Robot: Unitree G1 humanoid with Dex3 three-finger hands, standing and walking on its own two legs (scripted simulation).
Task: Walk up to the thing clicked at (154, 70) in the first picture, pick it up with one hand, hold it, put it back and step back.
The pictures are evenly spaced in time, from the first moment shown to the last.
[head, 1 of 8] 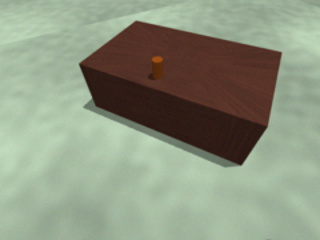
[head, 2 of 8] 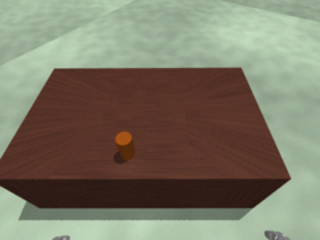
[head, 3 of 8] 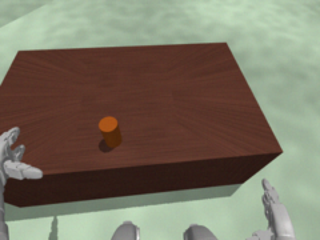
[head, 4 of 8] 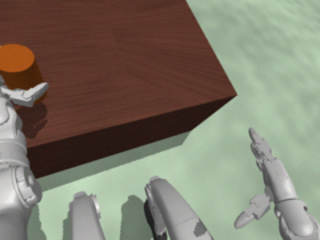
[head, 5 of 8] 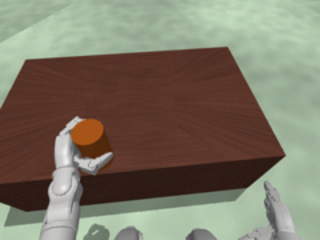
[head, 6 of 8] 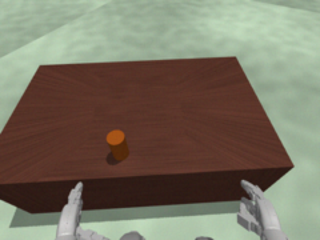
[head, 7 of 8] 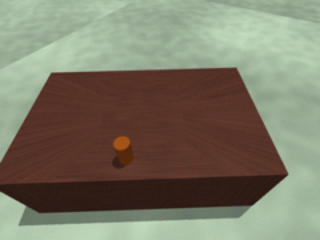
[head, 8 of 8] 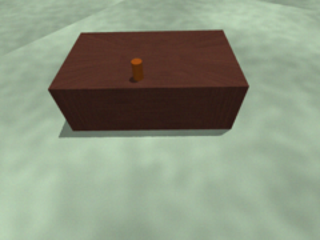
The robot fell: no
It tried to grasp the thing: yes
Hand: left
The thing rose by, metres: 0.28
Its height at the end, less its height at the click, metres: +0.00
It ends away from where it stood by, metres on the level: 0.02
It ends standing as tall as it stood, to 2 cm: yes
